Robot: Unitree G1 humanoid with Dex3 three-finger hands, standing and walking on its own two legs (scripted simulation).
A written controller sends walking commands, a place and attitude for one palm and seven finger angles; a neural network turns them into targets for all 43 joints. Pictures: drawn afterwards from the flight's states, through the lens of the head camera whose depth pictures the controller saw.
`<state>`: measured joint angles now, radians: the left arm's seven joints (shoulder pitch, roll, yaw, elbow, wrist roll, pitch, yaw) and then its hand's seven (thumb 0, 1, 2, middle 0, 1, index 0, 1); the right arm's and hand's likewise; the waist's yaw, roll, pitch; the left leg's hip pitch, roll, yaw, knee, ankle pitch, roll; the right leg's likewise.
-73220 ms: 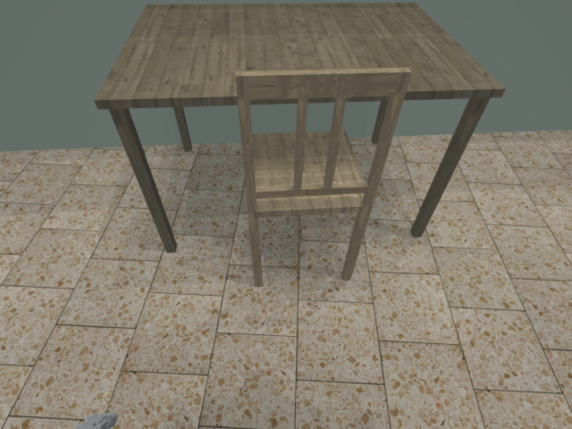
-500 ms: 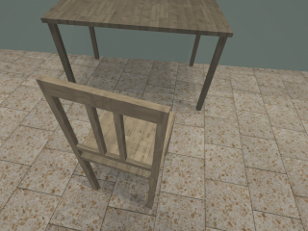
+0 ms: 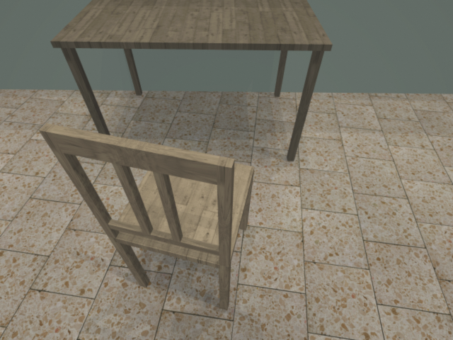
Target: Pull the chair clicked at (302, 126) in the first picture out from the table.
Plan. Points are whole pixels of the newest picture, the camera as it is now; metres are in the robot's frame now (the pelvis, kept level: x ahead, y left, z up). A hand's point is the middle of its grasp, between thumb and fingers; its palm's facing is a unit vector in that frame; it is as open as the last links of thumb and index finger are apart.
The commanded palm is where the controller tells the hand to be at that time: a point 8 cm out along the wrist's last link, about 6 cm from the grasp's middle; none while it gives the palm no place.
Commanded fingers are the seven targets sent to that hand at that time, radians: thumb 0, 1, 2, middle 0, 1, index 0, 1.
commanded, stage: let the arm hang, fingers relaxed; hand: left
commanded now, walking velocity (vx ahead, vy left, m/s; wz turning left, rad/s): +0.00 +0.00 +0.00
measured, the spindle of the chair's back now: (135, 201) +0.44 +0.25 -0.09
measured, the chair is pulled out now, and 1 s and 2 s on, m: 0.62 0.62 0.62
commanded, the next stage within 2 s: look to check the result in 0.20 s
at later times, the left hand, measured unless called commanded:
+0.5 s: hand out of the picture +0.00 +0.16 -0.17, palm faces +0.02 -0.99 -0.17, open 7.4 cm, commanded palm none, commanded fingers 0.00 0.90 0.90 -0.20 -0.30 -0.20 -0.30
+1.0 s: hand out of the picture +0.01 +0.16 -0.17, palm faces +0.03 -0.98 -0.18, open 7.3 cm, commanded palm none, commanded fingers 0.00 0.90 0.90 -0.20 -0.30 -0.20 -0.30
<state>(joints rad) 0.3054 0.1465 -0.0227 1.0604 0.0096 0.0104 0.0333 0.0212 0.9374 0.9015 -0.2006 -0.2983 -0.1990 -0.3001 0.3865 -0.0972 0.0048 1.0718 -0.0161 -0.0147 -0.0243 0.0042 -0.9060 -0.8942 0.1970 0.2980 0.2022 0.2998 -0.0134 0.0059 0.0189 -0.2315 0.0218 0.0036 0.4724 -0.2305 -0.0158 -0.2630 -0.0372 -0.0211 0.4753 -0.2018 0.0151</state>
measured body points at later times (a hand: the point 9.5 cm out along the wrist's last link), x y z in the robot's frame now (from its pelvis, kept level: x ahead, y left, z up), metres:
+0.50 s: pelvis +0.00 -0.01 +0.00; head +0.02 -0.01 +0.45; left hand +0.00 +0.21 -0.16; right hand -0.02 -0.21 -0.16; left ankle +0.01 +0.13 -0.74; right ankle +0.03 -0.13 -0.74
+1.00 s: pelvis +0.01 +0.00 +0.00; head +0.02 -0.01 +0.45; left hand +0.01 +0.22 -0.16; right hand -0.02 -0.20 -0.16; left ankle +0.01 +0.13 -0.74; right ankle +0.03 -0.13 -0.74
